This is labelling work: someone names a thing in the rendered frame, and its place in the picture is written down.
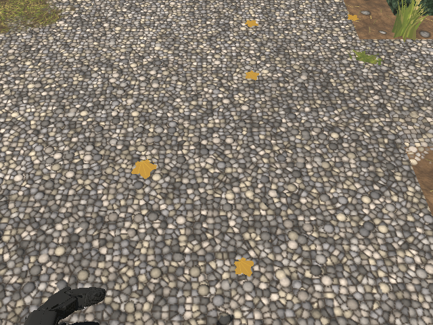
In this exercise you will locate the robot left hand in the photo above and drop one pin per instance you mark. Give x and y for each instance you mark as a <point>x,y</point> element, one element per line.
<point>63,303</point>

